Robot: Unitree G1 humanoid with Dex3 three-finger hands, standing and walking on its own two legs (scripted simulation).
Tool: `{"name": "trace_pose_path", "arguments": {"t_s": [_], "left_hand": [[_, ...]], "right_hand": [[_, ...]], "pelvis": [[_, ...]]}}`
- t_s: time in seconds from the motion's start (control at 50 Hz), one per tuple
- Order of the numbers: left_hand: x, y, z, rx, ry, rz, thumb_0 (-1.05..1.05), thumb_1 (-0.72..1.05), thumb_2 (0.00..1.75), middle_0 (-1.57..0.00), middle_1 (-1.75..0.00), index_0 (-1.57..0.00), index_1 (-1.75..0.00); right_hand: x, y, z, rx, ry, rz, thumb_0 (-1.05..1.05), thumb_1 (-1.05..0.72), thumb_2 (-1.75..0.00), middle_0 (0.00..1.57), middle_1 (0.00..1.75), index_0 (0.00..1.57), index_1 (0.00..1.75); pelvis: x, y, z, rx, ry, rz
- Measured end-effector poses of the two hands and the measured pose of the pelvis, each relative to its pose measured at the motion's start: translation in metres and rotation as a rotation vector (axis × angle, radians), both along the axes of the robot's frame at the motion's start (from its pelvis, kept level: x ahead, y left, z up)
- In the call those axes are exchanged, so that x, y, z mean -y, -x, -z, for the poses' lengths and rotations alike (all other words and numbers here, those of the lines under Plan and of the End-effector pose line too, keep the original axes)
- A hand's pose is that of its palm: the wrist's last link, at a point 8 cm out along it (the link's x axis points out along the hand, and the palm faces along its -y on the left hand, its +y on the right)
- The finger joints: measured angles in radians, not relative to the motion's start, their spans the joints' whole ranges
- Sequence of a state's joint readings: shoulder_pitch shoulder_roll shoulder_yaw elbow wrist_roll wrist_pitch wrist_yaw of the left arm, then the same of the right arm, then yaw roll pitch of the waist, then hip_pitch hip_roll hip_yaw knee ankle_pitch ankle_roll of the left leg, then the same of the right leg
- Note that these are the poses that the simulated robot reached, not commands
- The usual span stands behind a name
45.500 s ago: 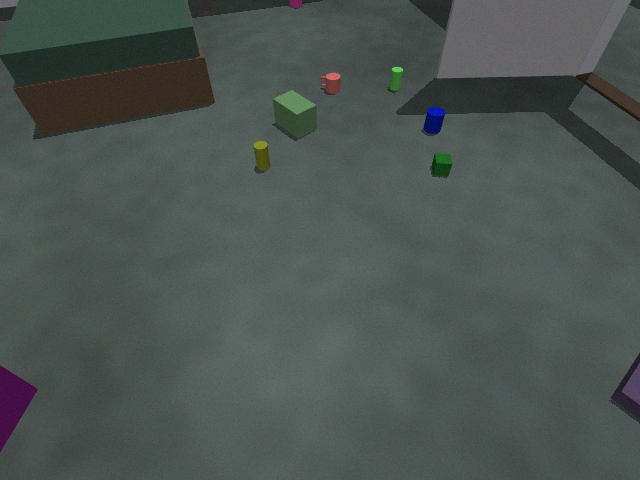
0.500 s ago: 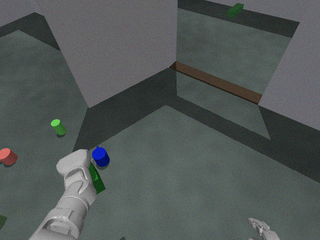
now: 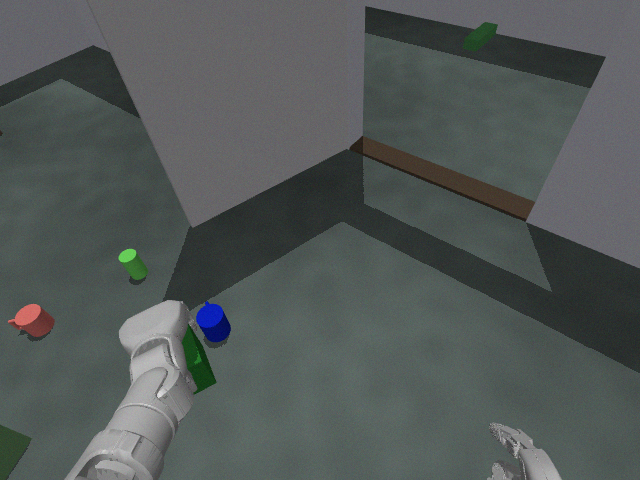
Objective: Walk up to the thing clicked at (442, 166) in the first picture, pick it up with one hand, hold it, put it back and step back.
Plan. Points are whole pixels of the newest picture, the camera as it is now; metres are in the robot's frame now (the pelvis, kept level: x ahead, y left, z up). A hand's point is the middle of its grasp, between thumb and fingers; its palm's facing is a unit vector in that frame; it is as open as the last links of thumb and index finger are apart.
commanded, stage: hold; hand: left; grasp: from above
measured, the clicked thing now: (179, 364) +0.31 +0.23 -0.08
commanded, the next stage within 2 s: crouch in 1.16 s
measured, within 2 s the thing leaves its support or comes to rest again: neither
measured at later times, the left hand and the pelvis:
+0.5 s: hand (167, 362) +0.29 +0.22 -0.03, palm faces -0.36 -0.21 -0.91, open 9.9 cm; pelvis -0.01 +0.00 +0.00, yaw +0 degrees
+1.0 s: hand (162, 355) +0.29 +0.23 -0.02, palm faces -0.38 -0.20 -0.90, open 9.9 cm; pelvis +0.00 +0.00 +0.01, yaw +0 degrees
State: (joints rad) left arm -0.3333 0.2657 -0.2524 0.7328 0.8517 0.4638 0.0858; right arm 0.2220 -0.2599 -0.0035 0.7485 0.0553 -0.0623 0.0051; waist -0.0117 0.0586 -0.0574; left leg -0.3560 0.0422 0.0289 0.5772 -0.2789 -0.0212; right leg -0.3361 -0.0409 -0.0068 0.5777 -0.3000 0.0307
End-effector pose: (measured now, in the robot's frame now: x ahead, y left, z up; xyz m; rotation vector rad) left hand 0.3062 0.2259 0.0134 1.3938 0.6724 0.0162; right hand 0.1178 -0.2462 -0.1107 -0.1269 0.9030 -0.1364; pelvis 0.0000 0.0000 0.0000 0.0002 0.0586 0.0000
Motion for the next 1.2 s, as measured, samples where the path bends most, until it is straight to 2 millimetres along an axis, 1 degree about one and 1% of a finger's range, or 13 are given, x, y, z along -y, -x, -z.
{"name": "trace_pose_path", "arguments": {"t_s": [0.34,0.54,0.78,1.08,1.2], "left_hand": [[0.002,0.014,-0.012,0.011,-0.001,-0.002,-0.02,-0.01,0.42,-0.79,-0.43,-0.79,-0.44],[0.001,0.018,-0.021,0.009,0.003,-0.008,-0.02,-0.02,0.42,-0.80,-0.43,-0.79,-0.43],[-0.006,0.016,-0.024,-0.014,-0.001,-0.003,-0.02,-0.02,0.43,-0.81,-0.42,-0.80,-0.43],[-0.004,0.006,-0.026,-0.001,-0.005,0.014,-0.02,-0.03,0.43,-0.81,-0.42,-0.81,-0.42],[-0.003,0.007,-0.024,-0.013,-0.001,0.012,-0.02,-0.03,0.43,-0.81,-0.42,-0.81,-0.42]], "right_hand": [[0.000,-0.012,-0.007,0.051,-0.007,-0.022,0.01,-0.90,-0.89,0.20,0.30,0.20,0.30],[-0.001,-0.020,-0.012,0.081,-0.009,-0.034,0.01,-0.90,-0.89,0.20,0.30,0.20,0.30],[-0.005,-0.025,-0.015,0.096,-0.008,-0.037,0.01,-0.90,-0.90,0.20,0.30,0.20,0.30],[-0.003,-0.018,-0.011,0.064,-0.008,-0.020,0.01,-0.90,-0.90,0.20,0.30,0.20,0.30],[-0.001,-0.017,-0.012,0.060,-0.008,-0.016,0.01,-0.91,-0.90,0.20,0.30,0.20,0.30]], "pelvis": [[0.004,0.005,-0.003,0.028,-0.003,0.000],[0.005,0.007,-0.004,0.039,-0.004,-0.001],[0.005,0.006,-0.005,0.040,-0.006,0.001],[0.004,0.002,-0.006,0.037,-0.004,0.007],[0.004,0.002,-0.006,0.037,-0.004,0.008]]}}
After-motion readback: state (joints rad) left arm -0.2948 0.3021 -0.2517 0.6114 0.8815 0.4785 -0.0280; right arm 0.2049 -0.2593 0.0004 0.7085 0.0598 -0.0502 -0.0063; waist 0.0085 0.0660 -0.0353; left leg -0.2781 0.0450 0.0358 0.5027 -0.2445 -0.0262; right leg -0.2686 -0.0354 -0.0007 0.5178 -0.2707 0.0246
